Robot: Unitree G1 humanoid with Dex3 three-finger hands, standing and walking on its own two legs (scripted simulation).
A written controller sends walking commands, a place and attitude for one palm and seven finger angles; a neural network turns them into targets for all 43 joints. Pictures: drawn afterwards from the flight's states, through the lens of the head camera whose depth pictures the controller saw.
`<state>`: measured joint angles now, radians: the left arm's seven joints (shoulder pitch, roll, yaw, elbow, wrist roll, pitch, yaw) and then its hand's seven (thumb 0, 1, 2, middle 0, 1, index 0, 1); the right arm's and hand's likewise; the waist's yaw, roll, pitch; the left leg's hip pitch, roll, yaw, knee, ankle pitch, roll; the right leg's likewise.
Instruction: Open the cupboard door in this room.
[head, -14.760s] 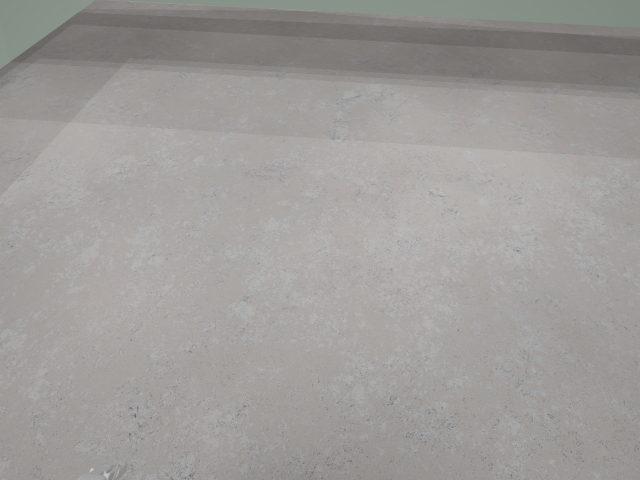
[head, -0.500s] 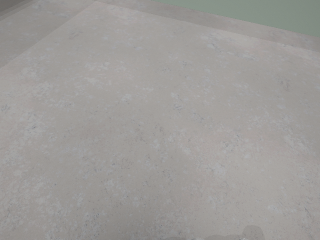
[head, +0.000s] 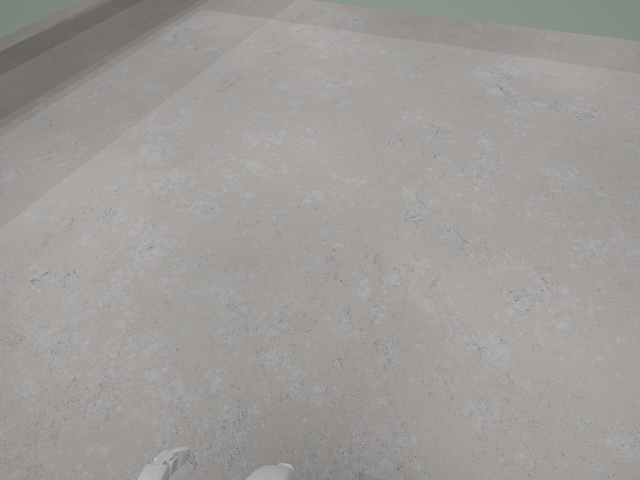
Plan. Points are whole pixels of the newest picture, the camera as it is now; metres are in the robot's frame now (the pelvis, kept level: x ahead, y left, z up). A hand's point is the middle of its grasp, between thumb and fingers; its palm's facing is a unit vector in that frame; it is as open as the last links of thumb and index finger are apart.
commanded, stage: turn or walk to find it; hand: left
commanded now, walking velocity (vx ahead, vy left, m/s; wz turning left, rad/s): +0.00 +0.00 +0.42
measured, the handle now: out of the picture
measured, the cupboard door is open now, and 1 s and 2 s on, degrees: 0 0 0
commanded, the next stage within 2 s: none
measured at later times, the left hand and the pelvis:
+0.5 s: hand out of the picture -0.06 +0.25 -0.18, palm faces +0.29 -0.93 -0.24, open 7.4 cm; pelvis -0.02 +0.04 +0.00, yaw +14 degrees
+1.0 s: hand out of the picture -0.02 +0.21 -0.14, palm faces +0.43 -0.86 -0.27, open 7.4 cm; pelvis -0.02 +0.00 +0.00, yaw +27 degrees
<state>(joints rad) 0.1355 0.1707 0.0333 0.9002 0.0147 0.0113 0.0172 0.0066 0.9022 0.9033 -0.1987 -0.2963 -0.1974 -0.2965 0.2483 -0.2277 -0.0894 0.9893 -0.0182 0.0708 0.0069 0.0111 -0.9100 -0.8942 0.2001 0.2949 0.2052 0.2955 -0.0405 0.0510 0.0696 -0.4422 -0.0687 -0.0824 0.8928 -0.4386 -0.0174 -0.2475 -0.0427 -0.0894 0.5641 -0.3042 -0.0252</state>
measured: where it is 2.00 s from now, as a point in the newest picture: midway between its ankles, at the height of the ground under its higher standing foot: outside the picture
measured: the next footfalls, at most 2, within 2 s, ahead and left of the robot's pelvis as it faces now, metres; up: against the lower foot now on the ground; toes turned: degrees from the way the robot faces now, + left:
left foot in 0.38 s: -0.03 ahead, +0.15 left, +0.00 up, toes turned +16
right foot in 0.84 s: +0.06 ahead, -0.08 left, +0.00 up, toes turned +17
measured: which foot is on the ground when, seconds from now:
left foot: up 0.00-0.36, down 0.38-0.84, up 0.86-1.00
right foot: down 0.00-0.40, up 0.42-0.82, down 0.84-1.00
